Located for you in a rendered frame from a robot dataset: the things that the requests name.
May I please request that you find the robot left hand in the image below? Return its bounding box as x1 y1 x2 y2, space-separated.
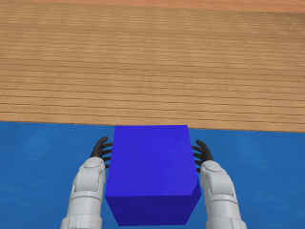
90 136 113 169

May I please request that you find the right robot forearm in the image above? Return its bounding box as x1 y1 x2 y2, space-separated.
200 160 247 229

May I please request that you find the left robot forearm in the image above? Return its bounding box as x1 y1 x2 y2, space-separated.
60 156 106 229

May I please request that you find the carton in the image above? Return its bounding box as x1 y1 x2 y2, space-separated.
105 125 202 226

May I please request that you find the robot right hand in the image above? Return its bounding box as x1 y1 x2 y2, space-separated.
192 139 214 173

